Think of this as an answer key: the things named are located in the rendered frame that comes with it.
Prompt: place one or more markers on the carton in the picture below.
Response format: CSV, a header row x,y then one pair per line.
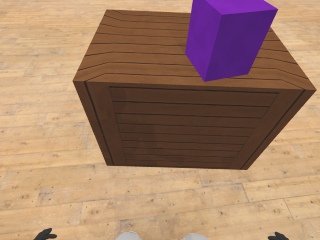
x,y
225,36

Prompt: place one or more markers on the left robot hand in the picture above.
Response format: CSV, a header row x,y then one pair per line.
x,y
45,234

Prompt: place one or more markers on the pedestal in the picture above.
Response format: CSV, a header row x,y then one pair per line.
x,y
148,106

